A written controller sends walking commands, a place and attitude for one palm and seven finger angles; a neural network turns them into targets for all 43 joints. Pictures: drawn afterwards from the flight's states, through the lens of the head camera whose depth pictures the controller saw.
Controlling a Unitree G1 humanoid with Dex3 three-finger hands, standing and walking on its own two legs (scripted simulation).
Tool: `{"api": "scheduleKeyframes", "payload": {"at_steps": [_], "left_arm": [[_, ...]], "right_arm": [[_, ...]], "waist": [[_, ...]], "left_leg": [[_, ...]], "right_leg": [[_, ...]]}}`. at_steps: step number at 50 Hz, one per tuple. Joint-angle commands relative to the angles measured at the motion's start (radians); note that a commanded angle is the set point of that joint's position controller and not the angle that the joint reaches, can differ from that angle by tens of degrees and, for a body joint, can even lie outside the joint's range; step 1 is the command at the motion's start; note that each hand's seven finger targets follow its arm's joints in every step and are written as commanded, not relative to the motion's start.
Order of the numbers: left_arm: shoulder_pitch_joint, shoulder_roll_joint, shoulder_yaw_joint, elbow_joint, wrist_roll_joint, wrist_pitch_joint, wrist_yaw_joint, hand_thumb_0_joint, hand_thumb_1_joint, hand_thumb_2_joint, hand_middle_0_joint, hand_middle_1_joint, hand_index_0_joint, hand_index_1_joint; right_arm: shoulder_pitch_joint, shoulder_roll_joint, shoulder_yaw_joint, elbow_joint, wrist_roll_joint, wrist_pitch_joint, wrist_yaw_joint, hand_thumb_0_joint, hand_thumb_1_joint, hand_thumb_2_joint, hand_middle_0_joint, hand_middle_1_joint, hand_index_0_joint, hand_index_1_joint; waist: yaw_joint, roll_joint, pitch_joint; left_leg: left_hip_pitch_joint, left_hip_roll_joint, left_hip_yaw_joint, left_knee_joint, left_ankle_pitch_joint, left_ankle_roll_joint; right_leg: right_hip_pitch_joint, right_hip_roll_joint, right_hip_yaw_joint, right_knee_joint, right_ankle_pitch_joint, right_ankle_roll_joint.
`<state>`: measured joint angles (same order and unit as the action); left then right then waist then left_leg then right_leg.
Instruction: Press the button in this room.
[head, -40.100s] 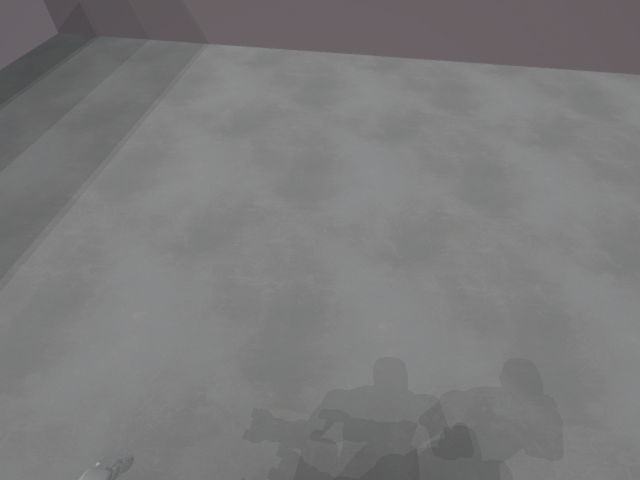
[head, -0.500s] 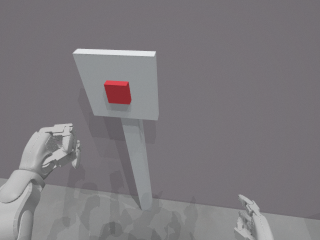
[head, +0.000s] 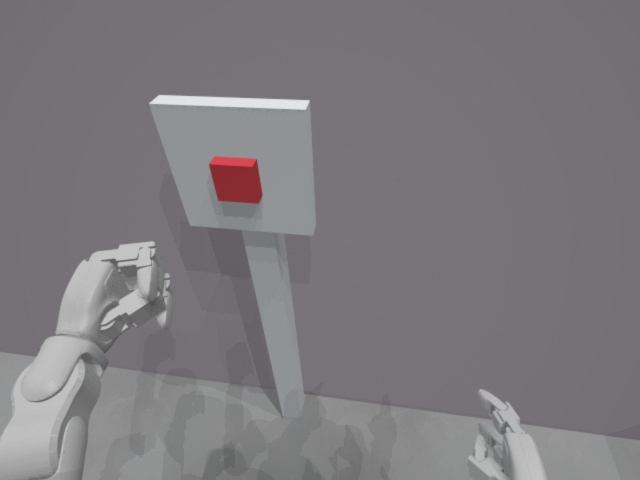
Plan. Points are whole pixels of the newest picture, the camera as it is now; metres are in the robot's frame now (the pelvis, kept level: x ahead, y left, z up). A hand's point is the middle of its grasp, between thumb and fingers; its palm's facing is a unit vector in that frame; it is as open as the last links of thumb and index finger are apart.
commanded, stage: aim a knuckle at the button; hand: left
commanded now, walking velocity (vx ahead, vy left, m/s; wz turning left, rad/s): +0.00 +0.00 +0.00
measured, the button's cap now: (237, 179) +0.47 +0.18 +0.16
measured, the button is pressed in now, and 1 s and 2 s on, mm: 0 0 0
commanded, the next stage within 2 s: press the button with the knuckle in 1.88 s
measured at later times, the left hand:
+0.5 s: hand (209, 270) +0.31 +0.17 +0.14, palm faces -0.01 -1.00 -0.06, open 3.1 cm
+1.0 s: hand (247, 238) +0.38 +0.15 +0.14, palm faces -0.03 -1.00 -0.04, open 3.1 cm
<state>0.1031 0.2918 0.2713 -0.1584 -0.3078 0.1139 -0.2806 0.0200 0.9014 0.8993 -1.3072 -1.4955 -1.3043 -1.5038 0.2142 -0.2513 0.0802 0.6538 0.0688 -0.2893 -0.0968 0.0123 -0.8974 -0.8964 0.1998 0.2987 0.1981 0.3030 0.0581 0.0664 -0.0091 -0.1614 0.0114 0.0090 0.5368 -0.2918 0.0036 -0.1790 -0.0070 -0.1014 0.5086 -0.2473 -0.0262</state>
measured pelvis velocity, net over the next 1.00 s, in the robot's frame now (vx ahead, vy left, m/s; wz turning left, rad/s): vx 0.02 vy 0.00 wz -0.03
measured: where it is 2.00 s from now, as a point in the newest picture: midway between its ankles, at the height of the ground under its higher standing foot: outside the picture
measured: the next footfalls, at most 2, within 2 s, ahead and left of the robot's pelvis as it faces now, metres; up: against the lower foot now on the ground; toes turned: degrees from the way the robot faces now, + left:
none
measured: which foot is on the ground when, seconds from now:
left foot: down 0.00-1.00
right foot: down 0.00-1.00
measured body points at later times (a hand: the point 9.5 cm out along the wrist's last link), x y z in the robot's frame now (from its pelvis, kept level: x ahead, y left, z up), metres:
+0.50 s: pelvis +0.01 +0.00 +0.00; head +0.00 -0.03 +0.45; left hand +0.30 +0.23 +0.15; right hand +0.19 -0.23 -0.08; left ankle +0.01 +0.12 -0.73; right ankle +0.03 -0.10 -0.73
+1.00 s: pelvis +0.02 +0.00 +0.00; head +0.02 -0.02 +0.45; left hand +0.37 +0.20 +0.14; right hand +0.17 -0.24 -0.10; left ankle +0.01 +0.12 -0.73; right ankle +0.03 -0.10 -0.73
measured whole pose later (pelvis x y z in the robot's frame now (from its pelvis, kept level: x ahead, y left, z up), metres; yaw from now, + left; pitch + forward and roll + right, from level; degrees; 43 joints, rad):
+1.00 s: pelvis +0.02 +0.00 +0.00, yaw -2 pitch +0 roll +0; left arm -0.30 0.22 0.16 0.30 -0.19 0.01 -0.13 0.02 0.90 0.90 -1.30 -1.50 -1.30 -1.50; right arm 0.24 -0.25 0.05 0.67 0.06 -0.18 -0.07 0.01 -0.90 -0.90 0.20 0.30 0.20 0.30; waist 0.01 0.05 -0.01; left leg -0.22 0.01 0.04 0.52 -0.30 0.00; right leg -0.26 -0.01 -0.07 0.53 -0.27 -0.03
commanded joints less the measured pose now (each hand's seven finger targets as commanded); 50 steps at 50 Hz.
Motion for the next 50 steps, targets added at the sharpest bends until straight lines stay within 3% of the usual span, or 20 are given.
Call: {"api": "scheduleKeyframes", "payload": {"at_steps": [1, 3, 5, 7, 9, 11, 16, 18, 20, 22, 26, 28, 32, 35, 39, 40, 43, 45, 46, 50], "left_arm": [[-0.336, 0.164, 0.044, -0.102, 0.010, -0.053, 0.022, 0.000, 0.900, 0.900, -1.300, -1.500, -1.300, -1.500], [-0.375, 0.159, 0.028, -0.102, 0.025, -0.048, 0.025, 0.000, 0.900, 0.900, -1.300, -1.500, -1.300, -1.500], [-0.358, 0.199, 0.064, -0.111, 0.030, -0.054, 0.024, 0.000, 0.900, 0.900, -1.300, -1.500, -1.300, -1.500], [-0.360, 0.192, 0.070, -0.142, 0.025, -0.072, 0.022, 0.000, 0.900, 0.900, -1.300, -1.500, -1.300, -1.500], [-0.386, 0.156, 0.042, -0.149, 0.021, -0.089, 0.024, 0.000, 0.900, 0.900, -1.300, -1.500, -1.300, -1.500], [-0.391, 0.143, 0.036, -0.115, 0.017, -0.099, 0.034, 0.000, 0.900, 0.900, -1.300, -1.500, -1.300, -1.500], [-0.339, 0.137, 0.040, -0.036, 0.038, -0.078, 0.058, 0.000, 0.900, 0.900, -1.300, -1.500, -1.300, -1.500], [-0.392, 0.112, 0.002, -0.079, 0.049, -0.075, 0.065, 0.000, 0.900, 0.900, -1.300, -1.500, -1.300, -1.500], [-0.434, 0.121, -0.002, -0.091, 0.055, -0.085, 0.075, 0.000, 0.900, 0.900, -1.300, -1.500, -1.300, -1.500], [-0.482, 0.127, -0.001, -0.100, 0.057, -0.101, 0.081, 0.000, 0.900, 0.900, -1.300, -1.500, -1.300, -1.500], [-0.537, 0.113, -0.015, -0.024, 0.056, -0.126, 0.093, 0.000, 0.900, 0.900, -1.300, -1.500, -1.300, -1.500], [-0.563, 0.137, 0.005, 0.028, 0.061, -0.127, 0.098, 0.000, 0.900, 0.900, -1.300, -1.500, -1.300, -1.500], [-0.586, 0.102, -0.033, 0.092, 0.071, -0.114, 0.094, 0.000, 0.900, 0.900, -1.300, -1.500, -1.300, -1.500], [-0.619, 0.095, -0.041, 0.128, 0.073, -0.115, 0.097, 0.000, 0.900, 0.900, -1.300, -1.500, -1.300, -1.500], [-0.664, 0.089, -0.041, 0.135, 0.078, -0.141, 0.110, 0.000, 0.900, 0.900, -1.300, -1.500, -1.300, -1.500], [-0.673, 0.109, -0.029, 0.148, 0.081, -0.150, 0.118, 0.000, 0.900, 0.900, -1.300, -1.500, -1.300, -1.500], [-0.728, 0.108, -0.033, 0.197, 0.092, -0.160, 0.132, 0.000, 0.900, 0.900, -1.300, -1.500, -1.300, -1.500], [-0.747, 0.097, -0.045, 0.212, 0.099, -0.167, 0.142, 0.000, 0.900, 0.900, -1.300, -1.500, -1.300, -1.500], [-0.756, 0.095, -0.050, 0.212, 0.104, -0.171, 0.145, 0.000, 0.900, 0.900, -1.300, -1.500, -1.300, -1.500], [-0.793, 0.058, -0.086, 0.243, 0.112, -0.185, 0.157, 0.000, 0.900, 0.900, -1.300, -1.500, -1.300, -1.500]], "right_arm": [[-0.158, -0.107, -0.045, -0.159, 0.001, -0.057, -0.014, 0.000, -0.900, -0.900, 0.200, 0.300, 0.200, 0.300], [-0.156, -0.106, -0.047, -0.170, 0.000, -0.056, -0.015, 0.000, -0.900, -0.900, 0.200, 0.300, 0.200, 0.300], [-0.153, -0.107, -0.050, -0.173, -0.004, -0.053, -0.011, 0.000, -0.900, -0.900, 0.200, 0.300, 0.200, 0.300], [-0.150, -0.102, -0.047, -0.184, -0.009, -0.053, -0.006, 0.000, -0.900, -0.900, 0.200, 0.300, 0.200, 0.300], [-0.149, -0.096, -0.046, -0.184, -0.008, -0.054, -0.003, 0.000, -0.900, -0.900, 0.200, 0.300, 0.200, 0.300], [-0.143, -0.098, -0.046, -0.176, -0.010, -0.057, 0.000, 0.000, -0.900, -0.900, 0.200, 0.300, 0.200, 0.300], [-0.130, -0.104, -0.055, -0.168, -0.009, -0.033, 0.008, 0.000, -0.900, -0.900, 0.200, 0.300, 0.200, 0.300], [-0.136, -0.098, -0.056, -0.179, -0.008, -0.027, 0.010, 0.000, -0.900, -0.900, 0.200, 0.300, 0.200, 0.300], [-0.133, -0.100, -0.057, -0.176, -0.010, -0.022, 0.009, 0.000, -0.900, -0.900, 0.200, 0.300, 0.200, 0.300], [-0.130, -0.098, -0.057, -0.176, -0.011, -0.021, 0.006, 0.000, -0.900, -0.900, 0.200, 0.300, 0.200, 0.300], [-0.125, -0.098, -0.055, -0.159, -0.012, -0.015, 0.000, 0.000, -0.900, -0.900, 0.200, 0.300, 0.200, 0.300], [-0.121, -0.101, -0.056, -0.148, -0.012, -0.006, -0.003, 0.000, -0.900, -0.900, 0.200, 0.300, 0.200, 0.300], [-0.120, -0.099, -0.054, -0.151, -0.011, 0.015, 0.002, 0.000, -0.900, -0.900, 0.200, 0.300, 0.200, 0.300], [-0.114, -0.099, -0.057, -0.153, -0.011, 0.025, 0.004, 0.000, -0.900, -0.900, 0.200, 0.300, 0.200, 0.300], [-0.100, -0.096, -0.060, -0.157, -0.013, 0.032, 0.010, 0.000, -0.900, -0.900, 0.200, 0.300, 0.200, 0.300], [-0.097, -0.100, -0.061, -0.153, -0.014, 0.035, 0.011, 0.000, -0.900, -0.900, 0.200, 0.300, 0.200, 0.300], [-0.087, -0.100, -0.063, -0.144, -0.014, 0.047, 0.011, 0.000, -0.900, -0.900, 0.200, 0.300, 0.200, 0.300], [-0.083, -0.100, -0.065, -0.143, -0.015, 0.053, 0.013, 0.000, -0.900, -0.900, 0.200, 0.300, 0.200, 0.300], [-0.083, -0.099, -0.066, -0.145, -0.014, 0.055, 0.015, 0.000, -0.900, -0.900, 0.200, 0.300, 0.200, 0.300], [-0.068, -0.098, -0.069, -0.140, -0.016, 0.064, 0.021, 0.000, -0.900, -0.900, 0.200, 0.300, 0.200, 0.300]], "waist": [[-0.024, -0.050, -0.017], [-0.021, -0.024, -0.069], [-0.009, -0.013, -0.137], [-0.002, -0.016, -0.192], [-0.008, -0.008, -0.197], [-0.011, -0.055, -0.166], [-0.007, -0.080, -0.121], [-0.013, -0.017, -0.152], [-0.021, -0.049, -0.163], [-0.027, -0.038, -0.194], [-0.038, -0.081, -0.163], [-0.037, -0.071, -0.170], [-0.038, -0.045, -0.187], [-0.040, -0.080, -0.194], [-0.040, -0.059, -0.238], [-0.038, -0.086, -0.233], [-0.050, -0.078, -0.214], [-0.050, -0.092, -0.228], [-0.048, -0.046, -0.235], [-0.056, -0.053, -0.254]], "left_leg": [[-0.048, -0.009, -0.023, -0.104, 0.014, 0.023], [-0.030, -0.013, -0.023, -0.102, 0.044, 0.023], [-0.017, -0.010, -0.017, -0.088, 0.108, 0.023], [0.001, -0.011, -0.015, -0.086, 0.170, 0.021], [0.014, -0.011, -0.010, -0.085, 0.193, 0.018], [-0.003, -0.006, -0.015, -0.088, 0.190, 0.018], [-0.031, -0.007, -0.003, -0.093, 0.202, 0.018], [-0.005, -0.011, 0.001, -0.089, 0.213, 0.017], [-0.003, -0.008, 0.000, -0.086, 0.212, 0.018], [0.015, -0.009, 0.000, -0.086, 0.208, 0.019], [-0.003, -0.008, -0.004, -0.087, 0.165, 0.021], [-0.007, -0.011, -0.004, -0.088, 0.163, 0.020], [-0.012, -0.014, 0.004, -0.082, 0.198, 0.018], [-0.018, -0.010, 0.000, -0.080, 0.198, 0.018], [0.002, -0.012, 0.003, -0.073, 0.240, 0.015], [-0.012, -0.008, 0.001, -0.073, 0.236, 0.015], [-0.015, -0.008, 0.004, -0.076, 0.221, 0.015], [-0.015, -0.007, 0.005, -0.072, 0.226, 0.018], [-0.010, -0.007, 0.006, -0.075, 0.228, 0.015], [0.002, -0.005, 0.004, -0.068, 0.258, 0.013]], "right_leg": [[-0.051, -0.011, 0.086, -0.138, -0.100, 0.020], [-0.027, -0.012, 0.079, -0.117, -0.053, 0.018], [0.018, -0.012, 0.084, -0.100, 0.024, 0.015], [0.053, -0.013, 0.071, -0.073, 0.125, 0.014], [0.044, -0.009, 0.060, -0.062, 0.170, 0.015], [0.035, -0.004, 0.059, -0.062, 0.172, 0.016], [0.026, -0.008, 0.059, -0.067, 0.190, 0.015], [0.023, -0.010, 0.062, -0.059, 0.206, 0.013], [0.028, -0.007, 0.063, -0.062, 0.200, 0.015], [0.026, -0.007, 0.064, -0.059, 0.197, 0.016], [0.007, -0.004, 0.070, -0.071, 0.150, 0.019], [0.013, -0.007, 0.072, -0.070, 0.152, 0.017], [0.027, -0.012, 0.076, -0.062, 0.209, 0.014], [0.023, -0.007, 0.071, -0.058, 0.203, 0.012], [0.032, -0.008, 0.068, -0.042, 0.262, 0.011], [0.037, -0.006, 0.070, -0.041, 0.253, 0.010], [0.012, -0.006, 0.070, -0.044, 0.239, 0.011], [0.019, -0.005, 0.075, -0.044, 0.242, 0.011], [0.019, -0.008, 0.075, -0.040, 0.245, 0.008], [0.013, -0.004, 0.068, -0.032, 0.274, 0.005]]}}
